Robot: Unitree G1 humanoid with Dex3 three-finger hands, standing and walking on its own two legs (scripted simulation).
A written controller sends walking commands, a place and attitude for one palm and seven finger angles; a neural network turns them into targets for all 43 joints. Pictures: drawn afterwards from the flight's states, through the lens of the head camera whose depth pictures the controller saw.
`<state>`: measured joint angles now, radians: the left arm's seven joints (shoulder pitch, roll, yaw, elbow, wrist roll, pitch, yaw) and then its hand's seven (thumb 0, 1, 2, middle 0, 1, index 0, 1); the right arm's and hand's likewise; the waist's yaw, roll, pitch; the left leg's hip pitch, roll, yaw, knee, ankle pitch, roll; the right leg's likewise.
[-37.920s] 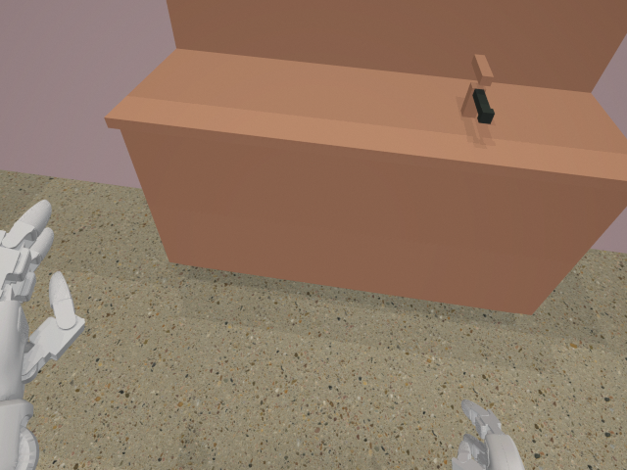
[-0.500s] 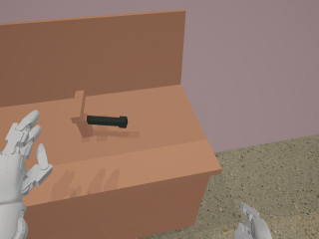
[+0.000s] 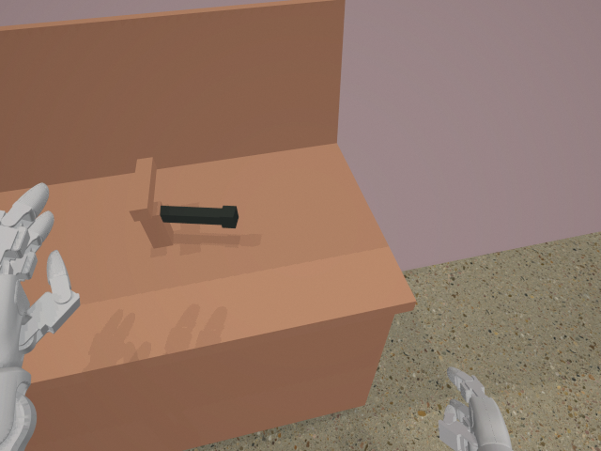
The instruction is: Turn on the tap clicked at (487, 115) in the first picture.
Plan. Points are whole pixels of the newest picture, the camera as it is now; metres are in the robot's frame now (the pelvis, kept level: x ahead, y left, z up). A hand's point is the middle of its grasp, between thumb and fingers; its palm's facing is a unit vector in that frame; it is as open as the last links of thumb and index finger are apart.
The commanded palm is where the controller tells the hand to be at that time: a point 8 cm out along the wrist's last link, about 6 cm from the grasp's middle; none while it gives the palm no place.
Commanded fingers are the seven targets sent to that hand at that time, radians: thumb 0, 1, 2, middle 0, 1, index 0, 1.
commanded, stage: step back with the hand held close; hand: left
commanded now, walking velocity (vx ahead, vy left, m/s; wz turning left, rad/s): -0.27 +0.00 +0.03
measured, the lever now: (229, 216) +0.47 +0.19 +0.02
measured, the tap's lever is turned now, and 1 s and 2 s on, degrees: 73 73 73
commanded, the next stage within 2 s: stop stepping back and stand still in 1.26 s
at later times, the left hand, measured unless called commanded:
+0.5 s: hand (33, 376) +0.14 +0.26 +0.15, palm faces +0.39 -0.82 -0.43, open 7.4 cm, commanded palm +0.09 +0.30 +0.18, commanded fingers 0.00 0.90 0.90 -0.20 -0.30 -0.20 -0.30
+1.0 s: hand (2, 440) +0.09 +0.25 +0.16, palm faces +0.42 -0.83 -0.37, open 7.4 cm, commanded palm +0.04 +0.30 +0.18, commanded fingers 0.00 0.90 0.90 -0.20 -0.30 -0.20 -0.30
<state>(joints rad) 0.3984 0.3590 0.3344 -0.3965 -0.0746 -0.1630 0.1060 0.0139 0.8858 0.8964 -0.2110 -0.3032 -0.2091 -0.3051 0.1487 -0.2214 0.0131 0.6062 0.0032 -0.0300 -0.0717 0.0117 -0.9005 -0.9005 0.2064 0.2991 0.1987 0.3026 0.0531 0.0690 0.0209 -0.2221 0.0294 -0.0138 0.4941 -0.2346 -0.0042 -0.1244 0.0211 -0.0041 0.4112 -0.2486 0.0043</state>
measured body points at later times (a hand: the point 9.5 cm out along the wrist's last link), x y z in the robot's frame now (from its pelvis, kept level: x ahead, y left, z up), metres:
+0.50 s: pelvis -0.07 +0.02 -0.01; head -0.04 +0.02 +0.44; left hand +0.11 +0.30 +0.17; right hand +0.12 -0.21 -0.10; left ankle +0.02 +0.12 -0.74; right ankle -0.02 -0.12 -0.74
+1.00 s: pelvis -0.11 +0.01 -0.02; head -0.09 +0.02 +0.43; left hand +0.06 +0.29 +0.18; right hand +0.07 -0.22 -0.10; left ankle -0.05 +0.13 -0.72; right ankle -0.02 -0.12 -0.74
